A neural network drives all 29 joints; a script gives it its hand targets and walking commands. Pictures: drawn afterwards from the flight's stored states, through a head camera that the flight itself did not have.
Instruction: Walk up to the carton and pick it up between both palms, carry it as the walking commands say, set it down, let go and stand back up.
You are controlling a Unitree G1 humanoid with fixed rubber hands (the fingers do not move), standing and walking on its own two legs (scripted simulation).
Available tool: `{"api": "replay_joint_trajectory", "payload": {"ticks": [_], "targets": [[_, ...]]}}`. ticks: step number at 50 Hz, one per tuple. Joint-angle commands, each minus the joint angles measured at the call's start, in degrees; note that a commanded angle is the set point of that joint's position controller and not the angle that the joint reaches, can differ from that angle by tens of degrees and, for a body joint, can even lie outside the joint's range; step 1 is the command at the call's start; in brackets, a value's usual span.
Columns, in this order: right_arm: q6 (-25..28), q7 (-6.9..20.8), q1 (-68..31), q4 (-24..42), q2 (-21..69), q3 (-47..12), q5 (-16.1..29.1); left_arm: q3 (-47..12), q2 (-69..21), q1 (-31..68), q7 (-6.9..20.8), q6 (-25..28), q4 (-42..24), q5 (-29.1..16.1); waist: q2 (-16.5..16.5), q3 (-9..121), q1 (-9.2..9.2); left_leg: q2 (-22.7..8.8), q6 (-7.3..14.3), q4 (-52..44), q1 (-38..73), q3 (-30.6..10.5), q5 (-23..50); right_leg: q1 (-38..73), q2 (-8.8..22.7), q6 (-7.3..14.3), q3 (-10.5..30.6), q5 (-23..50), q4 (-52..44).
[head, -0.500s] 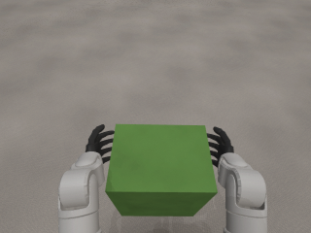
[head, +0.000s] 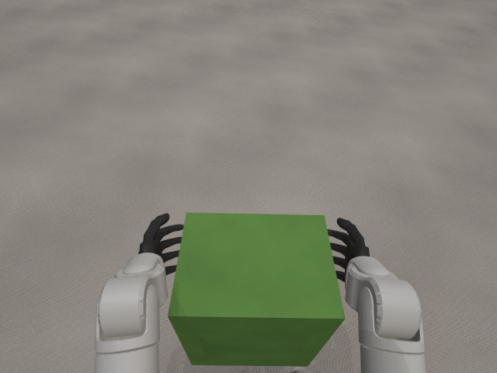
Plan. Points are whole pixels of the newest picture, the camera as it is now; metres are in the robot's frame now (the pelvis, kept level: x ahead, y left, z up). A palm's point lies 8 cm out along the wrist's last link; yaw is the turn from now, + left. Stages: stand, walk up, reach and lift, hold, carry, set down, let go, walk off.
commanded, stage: carry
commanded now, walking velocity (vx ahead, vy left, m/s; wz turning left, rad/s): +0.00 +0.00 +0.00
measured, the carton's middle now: (252, 296) +0.26 +0.01 -0.01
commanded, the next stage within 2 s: none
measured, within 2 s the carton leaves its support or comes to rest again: neither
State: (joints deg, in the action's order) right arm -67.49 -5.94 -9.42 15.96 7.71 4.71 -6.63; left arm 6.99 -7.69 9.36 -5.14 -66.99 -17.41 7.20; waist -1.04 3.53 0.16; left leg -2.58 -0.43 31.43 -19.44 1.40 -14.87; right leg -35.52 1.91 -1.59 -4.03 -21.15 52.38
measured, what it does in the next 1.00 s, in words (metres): walks backwards: right foot, then left foot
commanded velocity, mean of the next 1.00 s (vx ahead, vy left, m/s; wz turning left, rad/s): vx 0.00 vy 0.00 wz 0.00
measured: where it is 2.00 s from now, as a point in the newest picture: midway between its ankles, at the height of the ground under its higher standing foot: outside the picture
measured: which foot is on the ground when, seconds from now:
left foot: down 0.00-0.24, up 0.26-0.40, down 0.42-1.00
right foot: up 0.00-0.18, down 0.20-1.00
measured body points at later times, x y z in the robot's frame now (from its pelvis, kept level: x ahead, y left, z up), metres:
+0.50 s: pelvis -0.15 -0.02 +0.00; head -0.17 -0.02 +0.45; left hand +0.15 +0.12 +0.08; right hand +0.13 -0.18 +0.08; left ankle -0.10 +0.12 -0.73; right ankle -0.11 -0.13 -0.73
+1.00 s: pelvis -0.20 -0.02 -0.01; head -0.22 -0.02 +0.44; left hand +0.10 +0.13 +0.07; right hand +0.09 -0.18 +0.06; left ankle -0.10 +0.12 -0.73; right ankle -0.11 -0.13 -0.73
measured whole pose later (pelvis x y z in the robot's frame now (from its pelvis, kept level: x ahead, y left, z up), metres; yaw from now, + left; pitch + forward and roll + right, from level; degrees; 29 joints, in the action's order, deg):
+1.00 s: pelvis -0.20 -0.02 -0.01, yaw +0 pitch +2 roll +1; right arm -60.1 -5.1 -12.5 6.0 8.2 8.3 -8.1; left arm 9.6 -8.6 14.7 -4.2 -59.8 -5.6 9.1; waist -0.5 5.5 -0.3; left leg -2.8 -1.4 30.1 -26.1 1.6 -9.4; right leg -26.4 1.3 1.2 -2.8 -10.1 32.1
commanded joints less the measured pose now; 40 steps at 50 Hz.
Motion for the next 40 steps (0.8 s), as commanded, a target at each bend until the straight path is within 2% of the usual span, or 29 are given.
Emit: {"api": "replay_joint_trajectory", "payload": {"ticks": [1, 2, 4, 6, 7, 8, 9, 10, 11, 12, 13, 14, 15, 16, 18, 19, 20, 21, 22, 23, 24, 25, 26, 27, 29, 31, 34, 37, 40], "targets": [[0.7, 15.5, -28.5, 6.3, 54.5, -37.4, 22.2, -44.6, -56.5, 30.4, 15.2, 0.0, -4.5, -26.7, 11.0, 13.5, 0.42, -11.9, 6.4, -9.0, 2.0, -4.7, 20.8, 3.6, 0.2, -0.4, 2.1, 0.0, 13.4], [0.8, 15.2, -27.4, 5.7, 54.1, -36.8, 21.4, -45.2, -55.8, 30.4, 15.2, -0.2, -4.7, -27.3, 11.0, 14.5, 0.3, -11.1, 6.1, -8.1, 5.3, -5.0, 21.6, 2.9, 0.0, -0.7, 1.4, -0.3, 9.6], [0.7, 14.7, -25.3, 4.5, 53.2, -35.9, 20.3, -45.5, -54.6, 30.0, 15.4, -0.6, -4.0, -28.0, 11.6, 16.0, -0.22, -12.6, 7.2, -8.1, 8.6, -8.4, 22.0, 4.7, -0.7, -0.7, 0.2, -3.7, 1.6], [0.6, 14.3, -24.0, 3.1, 52.3, -35.2, 19.5, -44.5, -53.3, 29.9, 15.8, -1.0, -2.1, -27.8, 13.6, 17.2, -0.94, -13.9, 7.7, -8.9, 9.5, -11.2, 18.7, 8.8, -1.8, -0.1, -0.7, -5.9, -7.5], [0.6, 14.1, -23.7, 2.1, 52.0, -34.8, 19.2, -43.7, -52.9, 29.9, 16.0, -1.1, -0.9, -27.5, 14.5, 17.5, -1.06, -13.9, 7.5, -8.7, 9.9, -12.1, 17.1, 10.9, -2.2, 0.2, -1.1, -6.0, -12.9], [0.6, 14.0, -23.8, 1.4, 51.8, -34.6, 18.9, -42.9, -52.9, 29.3, 16.1, -1.1, 0.4, -27.1, 14.0, 18.0, -0.62, -13.1, 6.5, -7.3, 9.7, -11.7, 15.9, 14.4, -2.4, 0.4, -2.1, -3.0, -20.9], [0.6, 14.0, -24.1, 0.5, 51.7, -34.5, 18.8, -42.2, -52.8, 28.9, 16.2, -1.0, 1.8, -26.6, 11.1, 18.5, -0.35, -11.3, 4.6, -4.9, 8.2, -11.0, 13.3, 19.2, -1.4, 0.0, -1.0, 1.2, -29.6], [0.9, 14.0, -24.7, -0.4, 51.9, -34.7, 18.8, -41.6, -52.8, 29.0, 16.3, -0.8, 3.1, -26.1, 5.5, 18.6, -0.64, -9.4, 2.2, -1.5, 4.4, -9.8, 9.3, 24.3, 2.4, -0.5, 4.2, 2.9, -33.8], [1.2, 14.0, -25.1, -1.9, 52.6, -35.0, 19.0, -41.3, -52.9, 30.4, 16.6, -0.5, 4.1, -26.2, -3.2, 17.8, -0.68, -6.4, -1.0, 1.6, -3.8, -7.5, 2.7, 28.0, 10.8, 1.1, 14.5, 8.3, -35.4], [1.1, 14.2, -29.6, 1.7, 53.2, -37.1, 20.8, -40.3, -54.2, 30.0, 16.9, 0.3, 4.1, -25.2, -13.2, 13.5, 0.06, -2.9, -2.3, 4.6, -8.4, -1.0, -9.7, 21.7, 18.7, 5.2, 19.5, 16.9, -35.3], [1.0, 14.4, -32.2, 1.0, 54.9, -38.2, 21.7, -40.2, -55.5, 31.8, 16.8, 0.5, 3.2, -25.2, -10.8, 13.1, -0.04, -3.1, -2.0, 11.6, -6.2, -0.8, -12.8, 17.9, 19.2, 6.1, 17.4, 18.7, -35.0], [1.1, 14.6, -34.1, 1.7, 55.8, -39.2, 22.6, -40.5, -56.4, 32.0, 16.6, 0.4, 3.4, -24.8, -7.1, 12.3, 0.0, -2.7, -1.8, 14.9, -5.7, -1.1, -11.0, 16.1, 17.0, 6.0, 14.5, 14.8, -34.8], [1.1, 14.8, -35.3, 2.9, 56.7, -40.0, 24.0, -40.3, -56.5, 31.9, 16.4, 0.6, 2.9, -24.4, -5.8, 11.4, -0.01, -2.8, -1.6, 15.8, -5.6, -1.3, -8.3, 15.0, 14.5, 5.8, 11.9, 9.5, -34.8], [0.9, 15.1, -35.9, 3.4, 57.1, -40.6, 25.0, -39.7, -56.6, 31.3, 16.1, 0.7, 2.9, -23.8, -7.3, 11.1, 0.05, -2.6, -1.3, 13.9, -5.9, -1.0, -6.6, 15.3, 12.8, 5.7, 10.1, 6.9, -34.6], [0.2, 15.4, -36.4, 3.3, 55.9, -41.3, 25.8, -38.3, -55.8, 29.1, 15.5, 0.6, 3.6, -22.4, -8.9, 11.7, 0.42, -0.9, -1.5, 7.2, -4.7, 1.5, -5.6, 17.7, 11.2, 5.8, 8.4, 8.3, -32.9], [0.0, 15.4, -36.2, 3.0, 55.6, -41.5, 26.0, -37.9, -55.2, 28.3, 15.2, 0.5, 3.9, -21.8, -8.6, 12.4, 0.21, -0.5, -1.6, 1.4, -2.4, 2.6, -2.6, 18.4, 10.8, 5.9, 8.0, 9.5, -31.7], [-0.3, 15.5, -35.7, 2.3, 55.3, -41.5, 25.9, -37.5, -54.7, 27.4, 15.0, 0.4, 4.5, -21.2, -7.6, 13.1, -0.11, -0.7, -1.6, -5.6, 1.5, 3.2, 3.5, 18.0, 10.0, 5.6, 7.2, 10.0, -30.1], [-0.4, 15.6, -35.2, 1.5, 55.3, -41.4, 25.9, -37.2, -54.5, 26.6, 14.8, 0.4, 5.1, -20.6, -6.7, 14.6, 0.0, -2.4, -1.2, -8.2, 6.0, 1.2, 6.8, 17.1, 9.0, 5.2, 6.8, 11.0, -27.9], [-0.4, 15.8, -34.0, 0.9, 55.3, -41.1, 25.9, -37.0, -54.1, 25.7, 14.6, 0.5, 5.8, -20.2, -2.5, 16.3, 0.0, -6.7, -0.5, -10.3, 9.4, -3.8, 10.4, 16.3, 7.3, 4.2, 5.5, 12.0, -23.5], [0.2, 15.9, -32.4, -0.1, 54.6, -39.9, 25.1, -37.7, -54.6, 25.8, 14.5, 0.4, 4.6, -20.6, 6.1, 17.0, 0.73, -10.0, 1.2, -9.3, 6.6, -8.6, 9.5, 16.7, 5.0, 2.5, 5.3, 12.2, -23.7], [0.5, 15.9, -32.2, 0.2, 54.6, -39.1, 24.9, -38.7, -54.6, 28.3, 14.5, 0.6, 3.1, -21.5, 7.3, 16.9, 0.53, -8.7, 1.2, -10.8, 2.7, -7.4, 1.9, 20.0, 4.6, 2.7, 4.9, 8.3, -23.5], [0.5, 16.0, -32.8, 0.2, 54.9, -38.4, 24.8, -39.1, -54.7, 30.8, 14.6, 0.6, 2.2, -22.1, 5.8, 15.6, 0.22, -7.3, 0.5, -11.8, -0.3, -6.1, -6.0, 20.4, 4.3, 3.0, 5.4, 5.5, -24.5], [0.6, 15.9, -32.9, 0.0, 54.6, -38.1, 24.4, -39.3, -54.7, 31.9, 14.8, 0.6, 2.2, -22.6, 4.0, 13.9, 0.03, -6.2, 0.2, -11.7, -1.9, -5.1, -10.7, 18.9, 4.4, 3.3, 6.4, 1.3, -26.0], [0.7, 15.7, -32.3, -0.7, 54.1, -37.8, 23.7, -39.2, -54.4, 32.7, 15.1, 0.5, 2.9, -23.0, 2.5, 12.6, -0.16, -5.1, -0.1, -10.5, -2.9, -4.1, -12.8, 17.1, 4.9, 3.5, 7.8, -2.8, -28.2], [1.0, 15.2, -31.7, -1.5, 53.9, -37.3, 22.7, -39.4, -54.0, 33.8, 15.5, 0.6, 3.7, -23.4, 0.1, 11.7, -0.65, -3.8, -0.5, -8.0, -1.0, -2.8, -10.4, 12.8, 5.8, 3.8, 9.5, -7.8, -31.5], [1.5, 14.9, -31.4, -2.5, 53.7, -36.3, 21.7, -39.1, -53.7, 33.6, 15.8, 0.8, 5.3, -23.3, -0.2, 12.2, -0.77, -3.4, -0.3, -7.6, 1.3, -2.3, -7.4, 10.6, 5.5, 3.6, 8.5, -8.1, -32.0], [3.1, 14.7, -31.9, -4.4, 53.0, -34.5, 20.2, -37.5, -53.2, 33.7, 15.8, 2.3, 7.7, -22.1, 1.1, 12.9, -0.56, -4.1, 0.1, -9.6, -0.1, -3.9, -10.2, 11.8, 4.0, 3.4, 7.1, -6.1, -30.2], [4.5, 14.7, -32.8, -4.1, 53.1, -34.3, 20.3, -37.2, -53.3, 34.4, 15.6, 3.8, 7.1, -21.9, 2.4, 13.7, -0.25, -4.2, 0.2, -10.6, -2.6, -4.7, -12.9, 14.2, 2.9, 3.4, 6.5, -3.9, -28.2], [4.9, 14.6, -32.1, -4.5, 52.9, -34.3, 20.3, -36.6, -52.7, 33.4, 15.2, 4.2, 7.5, -21.2, 1.9, 14.6, -0.22, -3.4, 0.2, -9.2, -2.7, -4.0, -12.2, 14.3, 3.0, 3.6, 7.0, -4.6, -28.4]]}}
